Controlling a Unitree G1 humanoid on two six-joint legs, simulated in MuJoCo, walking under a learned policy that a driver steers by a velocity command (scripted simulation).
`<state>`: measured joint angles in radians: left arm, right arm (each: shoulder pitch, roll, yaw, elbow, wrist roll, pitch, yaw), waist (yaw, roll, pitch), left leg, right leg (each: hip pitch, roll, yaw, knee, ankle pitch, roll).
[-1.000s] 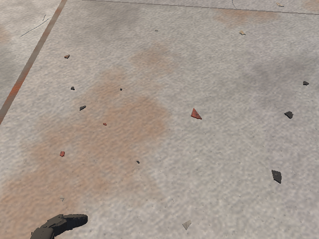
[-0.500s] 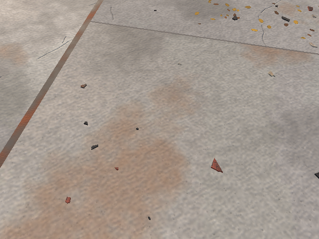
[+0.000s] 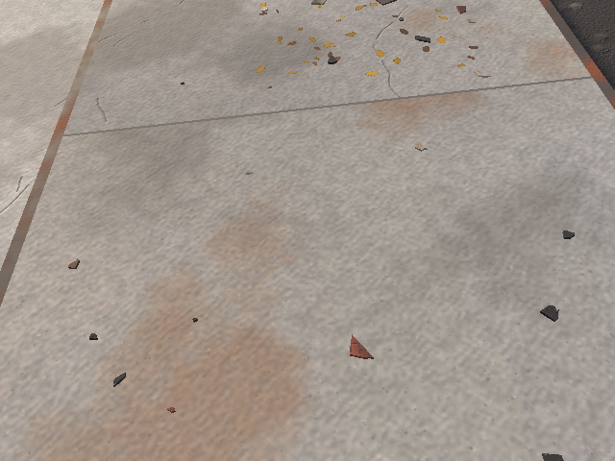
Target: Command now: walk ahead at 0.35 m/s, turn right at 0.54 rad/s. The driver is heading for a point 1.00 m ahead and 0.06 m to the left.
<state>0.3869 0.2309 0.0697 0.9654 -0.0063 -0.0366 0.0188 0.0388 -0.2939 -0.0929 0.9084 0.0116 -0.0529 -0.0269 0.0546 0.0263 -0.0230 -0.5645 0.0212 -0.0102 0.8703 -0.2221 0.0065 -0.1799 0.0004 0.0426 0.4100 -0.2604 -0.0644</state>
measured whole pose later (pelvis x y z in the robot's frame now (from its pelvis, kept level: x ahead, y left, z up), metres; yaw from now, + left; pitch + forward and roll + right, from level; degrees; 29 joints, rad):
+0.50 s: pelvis +0.25 +0.05 -0.01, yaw -6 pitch +2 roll +2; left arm 0.37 0.24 0.07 0.95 -0.03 -0.08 0.02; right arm 0.11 -0.25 -0.06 0.90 0.01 -0.11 0.03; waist 0.03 -0.03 0.03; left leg -0.32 -0.05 0.06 0.45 -0.17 0.04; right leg -0.35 -0.02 0.07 1.18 -0.39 -0.05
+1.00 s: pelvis +0.55 -0.03 -0.02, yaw -5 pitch +1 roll +0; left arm 0.13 0.24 0.06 0.82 0.00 -0.10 -0.02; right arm 0.30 -0.28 -0.05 0.97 0.04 -0.08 0.00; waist -0.02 0.03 0.04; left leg -0.36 0.03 -0.04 1.17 -0.40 0.04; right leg -0.37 0.01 -0.08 0.49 -0.15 -0.06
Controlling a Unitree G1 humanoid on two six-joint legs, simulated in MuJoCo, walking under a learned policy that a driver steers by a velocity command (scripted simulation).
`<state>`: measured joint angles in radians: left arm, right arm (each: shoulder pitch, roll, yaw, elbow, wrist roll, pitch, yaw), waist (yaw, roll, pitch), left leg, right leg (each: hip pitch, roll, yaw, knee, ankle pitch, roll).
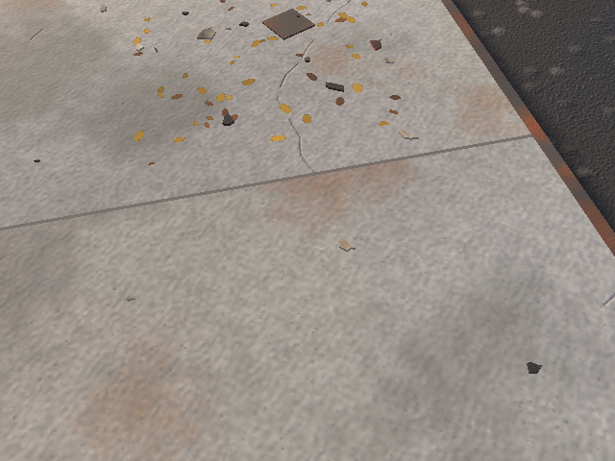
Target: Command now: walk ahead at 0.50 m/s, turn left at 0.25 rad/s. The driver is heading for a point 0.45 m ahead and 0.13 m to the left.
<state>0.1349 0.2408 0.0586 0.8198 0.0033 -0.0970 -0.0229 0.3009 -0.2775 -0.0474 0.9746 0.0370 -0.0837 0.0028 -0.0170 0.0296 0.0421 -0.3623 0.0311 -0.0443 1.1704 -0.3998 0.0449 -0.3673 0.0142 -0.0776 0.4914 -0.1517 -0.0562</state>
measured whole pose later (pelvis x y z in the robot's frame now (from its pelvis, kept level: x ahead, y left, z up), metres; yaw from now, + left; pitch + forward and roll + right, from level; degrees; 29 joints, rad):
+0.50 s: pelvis +0.27 +0.07 -0.02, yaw +16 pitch +2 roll -1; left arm 0.26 0.28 0.06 0.90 -0.02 -0.07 0.02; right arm 0.08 -0.28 -0.07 0.77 0.01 -0.05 0.04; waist 0.02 0.01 0.07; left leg -0.48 -0.04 0.06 0.63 -0.19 0.11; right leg -0.21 -0.06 -0.06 1.13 -0.52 0.03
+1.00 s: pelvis +0.44 +0.09 +0.00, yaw +19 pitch +1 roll +0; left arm 0.13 0.23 0.05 0.90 0.01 -0.03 0.01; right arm 0.16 -0.25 -0.04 0.91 -0.01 -0.01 -0.01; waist -0.01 0.02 0.01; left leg -0.16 -0.05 0.00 0.51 -0.37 0.04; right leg -0.37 -0.03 -0.01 0.53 -0.18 0.01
